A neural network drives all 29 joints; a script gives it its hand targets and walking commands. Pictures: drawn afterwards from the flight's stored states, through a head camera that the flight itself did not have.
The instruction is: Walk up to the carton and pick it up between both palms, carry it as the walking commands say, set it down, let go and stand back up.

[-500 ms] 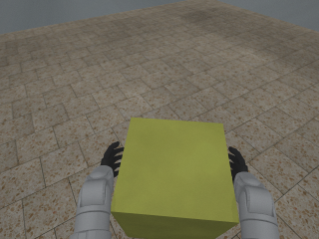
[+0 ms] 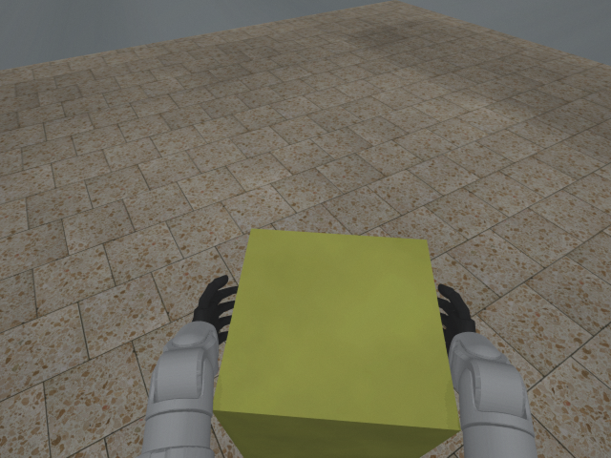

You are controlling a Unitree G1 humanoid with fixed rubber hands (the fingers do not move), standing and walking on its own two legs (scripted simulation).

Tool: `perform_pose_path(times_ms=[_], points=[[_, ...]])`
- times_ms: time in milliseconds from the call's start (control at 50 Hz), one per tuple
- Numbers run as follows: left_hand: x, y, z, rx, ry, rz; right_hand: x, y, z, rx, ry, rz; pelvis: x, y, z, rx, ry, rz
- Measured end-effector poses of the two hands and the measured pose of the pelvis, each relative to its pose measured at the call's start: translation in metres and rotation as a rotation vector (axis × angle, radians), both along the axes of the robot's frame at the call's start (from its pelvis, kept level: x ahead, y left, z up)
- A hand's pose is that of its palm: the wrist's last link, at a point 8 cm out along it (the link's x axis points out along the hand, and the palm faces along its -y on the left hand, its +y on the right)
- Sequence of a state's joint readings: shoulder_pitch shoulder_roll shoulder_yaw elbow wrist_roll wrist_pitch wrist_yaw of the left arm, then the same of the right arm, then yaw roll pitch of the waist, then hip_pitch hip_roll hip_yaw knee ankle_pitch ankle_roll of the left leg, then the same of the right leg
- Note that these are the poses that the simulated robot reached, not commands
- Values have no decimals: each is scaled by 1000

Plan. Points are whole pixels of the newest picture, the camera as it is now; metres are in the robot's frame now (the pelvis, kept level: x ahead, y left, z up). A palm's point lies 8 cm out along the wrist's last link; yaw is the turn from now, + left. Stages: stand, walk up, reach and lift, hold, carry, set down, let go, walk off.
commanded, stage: hold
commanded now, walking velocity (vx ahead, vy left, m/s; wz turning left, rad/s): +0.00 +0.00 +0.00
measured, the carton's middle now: (328, 358) +0.28 +0.00 -0.04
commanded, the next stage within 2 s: carry in 0.66 s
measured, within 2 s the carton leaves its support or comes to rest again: neither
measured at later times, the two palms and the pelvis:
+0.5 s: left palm (206, 331) +0.27 +0.17 +0.04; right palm (459, 341) +0.27 -0.17 +0.04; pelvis +0.00 +0.00 +0.00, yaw +0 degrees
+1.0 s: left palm (245, 270) +0.35 +0.13 +0.07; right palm (486, 293) +0.33 -0.21 +0.07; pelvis +0.07 -0.02 +0.00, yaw -1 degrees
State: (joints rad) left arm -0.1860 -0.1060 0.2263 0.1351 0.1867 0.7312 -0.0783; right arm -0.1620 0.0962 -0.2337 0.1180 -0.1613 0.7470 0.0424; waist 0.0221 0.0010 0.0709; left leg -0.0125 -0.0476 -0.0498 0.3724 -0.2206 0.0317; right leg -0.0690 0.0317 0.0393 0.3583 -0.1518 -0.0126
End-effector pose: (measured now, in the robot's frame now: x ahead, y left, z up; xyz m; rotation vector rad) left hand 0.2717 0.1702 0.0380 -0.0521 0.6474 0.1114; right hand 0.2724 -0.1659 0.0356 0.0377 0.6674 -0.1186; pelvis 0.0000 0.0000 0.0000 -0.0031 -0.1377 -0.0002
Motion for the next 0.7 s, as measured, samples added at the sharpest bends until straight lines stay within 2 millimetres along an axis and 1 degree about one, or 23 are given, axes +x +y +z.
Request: perform_pose_path(times_ms=[380, 640, 700], points=[[-3, 0, -1, -2, 1, 12, 0, 0, -1, 1, 1, 10, -5, -1, -1, -1, 0, 3], [-3, -1, -1, -1, 5, 7, -2, -1, -2, 6, 4, 2, -2, 0, 0, -2, 1, 3], [-2, -1, 0, 3, 0, 2, -2, -1, -2, 17, -1, -6, 0, 1, -2, 2, 35, 0]])
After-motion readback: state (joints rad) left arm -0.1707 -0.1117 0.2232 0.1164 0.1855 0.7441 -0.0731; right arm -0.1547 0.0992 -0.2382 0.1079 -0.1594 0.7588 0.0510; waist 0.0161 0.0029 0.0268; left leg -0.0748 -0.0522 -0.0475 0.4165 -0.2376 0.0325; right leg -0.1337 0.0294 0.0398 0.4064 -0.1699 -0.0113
